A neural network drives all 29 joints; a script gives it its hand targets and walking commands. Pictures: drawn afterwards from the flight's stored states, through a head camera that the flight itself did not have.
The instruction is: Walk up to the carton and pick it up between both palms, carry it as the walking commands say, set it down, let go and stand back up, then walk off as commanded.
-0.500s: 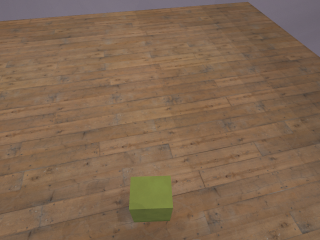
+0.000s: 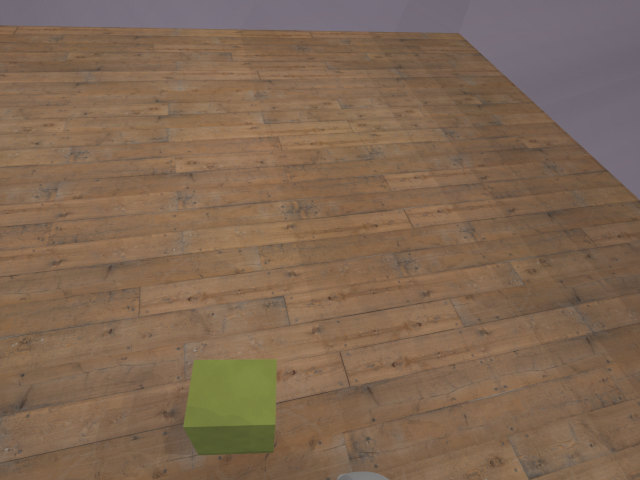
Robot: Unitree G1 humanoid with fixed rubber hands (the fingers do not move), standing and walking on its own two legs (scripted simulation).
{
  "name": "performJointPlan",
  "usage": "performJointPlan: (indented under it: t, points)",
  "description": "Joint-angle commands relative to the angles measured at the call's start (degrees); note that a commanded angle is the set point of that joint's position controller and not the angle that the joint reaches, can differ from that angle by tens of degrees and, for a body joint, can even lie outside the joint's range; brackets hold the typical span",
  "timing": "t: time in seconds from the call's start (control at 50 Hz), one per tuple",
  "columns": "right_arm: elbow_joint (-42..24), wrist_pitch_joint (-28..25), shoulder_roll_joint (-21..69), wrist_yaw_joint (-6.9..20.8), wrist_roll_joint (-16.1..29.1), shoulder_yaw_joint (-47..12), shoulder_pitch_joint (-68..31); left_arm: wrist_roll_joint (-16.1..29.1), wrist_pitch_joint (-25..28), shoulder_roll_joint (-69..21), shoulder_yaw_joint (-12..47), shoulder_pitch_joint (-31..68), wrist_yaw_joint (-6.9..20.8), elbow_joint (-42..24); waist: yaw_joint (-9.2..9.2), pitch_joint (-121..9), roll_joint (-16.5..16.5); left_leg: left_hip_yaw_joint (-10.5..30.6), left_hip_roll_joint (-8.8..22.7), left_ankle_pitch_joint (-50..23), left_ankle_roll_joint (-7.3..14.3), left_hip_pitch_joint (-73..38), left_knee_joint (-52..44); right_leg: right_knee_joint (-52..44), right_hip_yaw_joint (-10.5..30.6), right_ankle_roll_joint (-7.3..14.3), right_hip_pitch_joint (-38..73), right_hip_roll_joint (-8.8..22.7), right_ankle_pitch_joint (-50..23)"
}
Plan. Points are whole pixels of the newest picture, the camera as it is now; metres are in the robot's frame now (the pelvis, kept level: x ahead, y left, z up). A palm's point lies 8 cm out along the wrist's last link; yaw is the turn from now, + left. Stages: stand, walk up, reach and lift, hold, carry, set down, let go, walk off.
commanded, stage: walk off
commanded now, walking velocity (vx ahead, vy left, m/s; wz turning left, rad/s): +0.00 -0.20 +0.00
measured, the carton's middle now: (236, 409) +0.39 +0.15 -0.63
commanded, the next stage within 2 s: stand in 0.60 s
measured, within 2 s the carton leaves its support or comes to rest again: neither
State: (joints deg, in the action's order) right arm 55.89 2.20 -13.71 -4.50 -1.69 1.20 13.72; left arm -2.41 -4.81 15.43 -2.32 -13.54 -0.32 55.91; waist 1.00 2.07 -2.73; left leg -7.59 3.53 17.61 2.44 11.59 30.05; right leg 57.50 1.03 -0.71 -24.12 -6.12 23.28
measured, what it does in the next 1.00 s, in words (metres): steps to the right: right foot, then left foot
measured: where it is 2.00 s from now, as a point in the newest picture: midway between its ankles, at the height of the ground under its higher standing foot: outside the picture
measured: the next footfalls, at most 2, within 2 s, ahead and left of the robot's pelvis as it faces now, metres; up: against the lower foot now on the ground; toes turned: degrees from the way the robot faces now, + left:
right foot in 0.32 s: +0.05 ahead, -0.25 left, +0.00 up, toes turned -6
left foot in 0.66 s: +0.03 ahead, -0.11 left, +0.00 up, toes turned +7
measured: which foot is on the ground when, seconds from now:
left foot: down 0.00-0.30, up 0.32-0.64, down 0.66-1.00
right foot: up 0.00-0.30, down 0.32-0.66, up 0.68-0.92, down 0.94-1.00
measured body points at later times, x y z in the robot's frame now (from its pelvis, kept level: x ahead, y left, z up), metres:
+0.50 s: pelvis +0.00 -0.15 +0.00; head +0.03 -0.17 +0.45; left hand +0.08 +0.11 -0.13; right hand +0.04 -0.44 -0.15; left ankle -0.04 -0.04 -0.66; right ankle +0.01 -0.25 -0.74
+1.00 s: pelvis +0.00 -0.24 +0.00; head +0.02 -0.25 +0.45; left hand +0.04 +0.01 -0.15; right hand +0.03 -0.50 -0.15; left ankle -0.01 -0.11 -0.74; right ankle -0.01 -0.38 -0.74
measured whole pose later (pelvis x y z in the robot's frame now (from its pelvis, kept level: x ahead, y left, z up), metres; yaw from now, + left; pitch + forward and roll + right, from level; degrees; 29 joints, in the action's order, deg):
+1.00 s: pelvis +0.00 -0.24 +0.00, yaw -1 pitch -1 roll +0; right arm 58.2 0.7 -12.3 -1.9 -1.3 1.9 13.5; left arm -1.5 -1.5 12.4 -2.3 -15.1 -2.1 58.7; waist 1.9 2.6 0.6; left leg -7.0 5.5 16.6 -1.8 11.3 29.0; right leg 26.3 -2.6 -1.7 -10.9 2.2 15.3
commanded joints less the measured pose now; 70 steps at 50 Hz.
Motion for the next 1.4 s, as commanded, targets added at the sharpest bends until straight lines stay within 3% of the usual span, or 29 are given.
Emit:
performJointPlan:
  t: [0.0, 0.06, 0.16, 0.24, 0.26, 0.28, 0.3, 0.32, 0.34, 0.38, 0.42, 0.56, 0.6, 0.62, 0.64, 0.66, 0.68, 0.7, 0.74, 0.78, 0.84, 0.9, 0.92, 0.94, 0.96, 0.98, 1.02, 1.08, 1.38]
  points:
    - [-2.88, -1.25, -9.45, 0.37, 0.28, 2.22, -2.18, -0.36, 0.57, 6.74, -2.56, -3.37, 1.01, -1.20, -1.41, 2.85, 10.20, 13.39, 16.09, -17.23, 5.93, -0.07, -15.16, 11.21, 6.00, -3.74, -6.66, 4.62, -4.71]
    - [-1.79, -1.75, -9.91, 0.65, -0.28, 2.70, 2.01, 0.87, 0.16, 3.72, -2.06, -2.02, 1.54, -2.12, 0.16, 0.66, 11.58, 8.60, 14.24, -26.30, 5.09, -3.77, -11.79, 6.84, 3.45, -6.11, -6.48, 4.99, -5.24]
    - [-0.65, -1.14, -13.42, 1.14, -1.01, 4.66, 5.41, 1.06, -0.35, 1.94, -0.61, 3.96, 2.46, -5.97, 3.68, 0.76, 17.52, 6.99, 14.25, -21.87, 4.93, -2.79, -11.37, -11.54, -3.68, -6.73, -0.49, 8.80, -2.61]
    - [-1.18, -0.52, -15.98, 1.31, -0.84, 6.24, 3.29, 1.02, -0.25, 3.77, -1.43, -0.32, 2.33, -5.67, 1.37, 0.23, 17.83, 8.91, 16.44, -25.30, 3.20, -0.09, -8.92, -26.27, -6.02, -4.10, 8.45, 9.17, -4.14]
    - [-1.53, -0.38, -15.69, 1.17, -0.46, 6.24, 2.05, 0.79, -0.02, 3.87, -1.83, -4.24, 2.13, -4.08, -0.72, -0.44, 15.66, 8.03, 15.70, -23.64, 1.70, 2.09, -5.56, -34.63, -7.49, -2.91, 14.24, 8.36, -9.75]
    - [-1.44, -0.51, -13.39, 1.39, -0.73, 5.67, 4.19, -0.17, 0.61, 5.81, -2.63, -7.99, 1.89, -2.32, -1.69, -3.18, 8.74, 5.83, 12.77, -18.72, -0.26, 6.26, 1.37, -38.11, -6.29, -2.12, 23.15, 8.12, -12.02]
    - [-1.88, -0.22, -8.20, 1.83, -1.43, 4.50, 7.31, -0.58, 1.71, 9.94, -3.23, -10.32, 1.98, -2.59, -2.33, -6.16, -7.45, 0.57, 6.51, 7.48, -2.67, 13.32, 16.01, -41.97, 5.50, -0.51, 28.24, 19.89, -20.05]
    - [-4.54, 1.02, -3.72, 0.95, -0.64, 3.04, 2.59, 0.11, 2.05, 16.52, -4.03, -8.03, 1.64, -4.14, -4.21, -5.51, -23.79, 0.88, -1.36, 23.91, -3.20, 20.30, 27.90, -42.23, 12.67, 8.93, 19.77, 26.52, -27.63]
    - [-4.59, 1.85, -6.09, 0.36, 0.41, 3.30, -0.40, -0.03, 2.24, 12.68, -3.09, -6.32, 1.25, -4.65, -5.02, -4.17, -16.60, 7.93, -1.00, 22.90, -1.90, 18.81, 36.09, -42.66, 10.01, 11.13, 14.22, 24.94, -23.97]
    - [-3.42, 1.59, -8.23, 0.92, 1.11, 4.16, 1.17, -0.31, 1.76, 8.12, -1.45, 0.23, 0.16, -5.80, -0.84, -1.27, -9.00, 8.48, -0.62, 15.15, -1.02, 18.57, 38.75, -41.30, 3.87, 8.86, 11.43, 19.94, -21.29]
    - [-1.32, 1.33, -8.16, 1.12, -0.16, 4.31, 4.82, 0.12, 2.00, 6.09, -0.88, 2.47, -0.65, -6.98, 0.68, -2.48, -7.48, 4.69, 0.04, 10.58, -1.98, 17.45, 38.63, -39.31, 1.70, 9.44, 13.10, 17.89, -27.67]
    - [-2.70, 0.85, -3.11, 0.09, 0.99, 1.91, 1.24, -0.06, 1.86, 4.56, 0.02, -2.54, -1.41, -4.30, -1.24, -2.29, -6.29, 1.52, -1.02, 11.27, -0.73, 9.46, 14.31, -38.02, 7.08, 13.45, 14.34, 19.58, -29.57]
    - [-1.86, 0.31, -2.10, -0.05, 0.92, 1.37, 2.92, 0.50, 1.83, 4.71, 0.14, -2.33, -1.36, -3.55, 0.32, -2.72, -2.54, 1.31, -1.12, 4.41, -0.21, 2.99, 3.75, -36.81, 7.67, 12.62, 12.19, 19.47, -28.69]
    - [-1.49, -0.18, -2.03, 0.10, 0.62, 1.22, 4.85, 1.11, 1.97, 4.98, 0.19, -2.15, -1.61, -3.07, 2.14, -2.63, 0.08, 2.87, 0.21, -3.54, -0.14, -4.03, -5.94, -36.34, 7.02, 10.42, 7.89, 18.97, -24.90]
    - [-1.59, -0.94, -4.71, 0.33, -0.30, 1.53, 6.66, 1.86, 2.40, 3.19, 0.67, -3.88, -1.88, -2.67, 2.90, -2.84, 6.27, 10.76, 7.32, -6.82, -0.21, -12.20, -14.38, -33.33, 5.10, 5.80, 1.43, 16.31, -16.66]
    - [-3.01, -1.17, -11.19, 0.69, -0.88, 2.50, 4.57, 2.63, 2.71, 0.81, 0.79, -5.53, -1.78, -3.34, 1.50, -1.07, 18.70, 27.10, 23.37, -10.87, 5.47, -12.46, -18.38, -23.70, -3.05, 1.08, -6.82, 8.38, -1.25]
    - [-2.21, -0.83, -10.76, 0.66, -0.86, 2.94, 5.02, 1.23, 1.81, 5.99, -0.77, -1.23, -1.99, -3.32, 3.87, 1.76, 17.82, 28.01, 26.94, -19.50, 12.27, -1.21, -17.58, -11.04, -2.07, 0.49, -1.92, 7.64, 6.83]
    - [-2.32, -1.33, -7.57, 0.86, -0.70, 1.96, 3.19, 1.15, 1.45, 5.51, -1.13, -0.73, -1.70, -3.17, 2.16, 1.73, 12.53, 23.24, 23.57, -19.89, 12.89, 1.56, -17.26, -4.25, 1.35, -0.15, 0.28, 7.33, 5.18]
    - [-3.56, -2.18, -4.43, 1.09, -0.19, 0.90, -3.27, 1.12, 1.62, 1.99, -0.87, -3.87, -1.09, -1.00, -1.14, 2.43, 9.53, 14.48, 16.24, -12.62, 7.87, 2.44, -18.04, -3.38, 2.52, -1.21, 0.90, 7.76, 0.01]
    - [-3.32, -2.89, -3.51, 1.33, 0.02, 0.40, -4.32, 1.06, 1.77, -0.02, -0.62, -5.79, -0.85, 0.89, -1.58, 1.27, 10.71, 7.99, 10.85, -18.62, 4.97, -0.86, -15.41, -11.09, -0.30, -3.00, 3.08, 7.34, -2.94]
    - [-0.49, -3.02, -5.80, 1.86, -0.33, 1.18, 1.05, 1.37, 1.69, -0.73, -0.51, -2.68, -1.23, 0.38, 1.57, -0.67, 12.74, 5.51, 9.26, -26.37, 5.05, -4.83, -10.38, -20.95, -4.75, -3.51, 6.09, 5.89, -2.55]
    - [0.75, -2.26, -7.84, 2.18, 0.07, 2.41, 1.46, 1.42, 2.39, -0.55, -0.64, -4.89, -1.66, 0.76, 0.21, -1.66, 12.39, 6.10, 9.21, -24.20, 3.20, -3.05, -7.31, -34.99, -6.36, -2.63, 12.53, 6.82, -13.90]
    - [0.75, -2.06, -7.39, 2.39, 0.25, 2.56, 1.96, 0.86, 3.15, 0.85, -0.83, -6.12, -1.89, 1.14, 0.06, -2.27, 10.31, 6.31, 8.49, -18.46, 1.40, 0.10, -6.61, -38.31, -5.12, -2.63, 17.71, 8.73, -17.57]
    - [0.44, -2.02, -5.57, 2.69, 0.20, 2.36, 2.22, 0.19, 4.08, 3.39, -1.20, -7.63, -2.13, 1.26, -0.24, -3.70, 5.23, 4.87, 6.65, -10.98, -0.43, 4.69, -3.85, -37.86, -0.34, -2.27, 23.39, 14.14, -25.49]
    - [0.01, -1.88, 0.18, 2.88, 0.82, 0.96, 3.60, 0.69, 4.41, 5.83, -1.24, -7.34, -2.28, 2.19, 1.54, -3.34, -5.51, 2.38, 2.38, -2.60, -3.15, 6.93, -4.13, -36.57, 5.32, 1.43, 22.86, 18.72, -34.28]
    - [0.99, -1.40, 0.50, 2.73, 0.76, 0.56, 2.44, 1.28, 4.39, 3.42, -0.69, -8.35, -2.11, 3.38, -0.42, -2.53, -6.46, 3.09, 2.25, -0.64, -4.09, 1.21, -5.69, -39.18, 6.50, 4.00, 16.45, 19.27, -27.57]
    - [2.03, -1.16, -2.22, 2.93, 0.62, 1.06, 1.62, 1.12, 4.49, 1.67, 0.25, -4.92, -2.11, 3.03, 0.18, 0.57, -4.73, 3.13, 2.44, -5.22, -4.42, -2.14, -7.59, -41.70, 5.59, 2.99, 12.91, 16.74, -21.27]
    - [3.88, -1.28, -2.42, 3.29, 0.45, 1.08, 3.77, 1.75, 5.11, 2.47, 0.31, -5.02, -2.19, 3.70, 0.69, 0.35, -3.54, 3.17, 3.81, -8.78, -4.66, -4.09, -9.55, -41.83, 3.44, 2.26, 14.58, 14.49, -22.94]
    - [8.76, -1.72, -0.81, 2.31, 0.70, 0.55, 6.63, 1.51, 6.02, -0.71, 0.29, -7.42, -1.89, 6.80, -0.30, 2.01, 1.97, 2.50, 5.17, -10.12, -5.73, -4.77, -11.50, -40.20, 1.28, 2.76, 15.41, 12.53, -25.05]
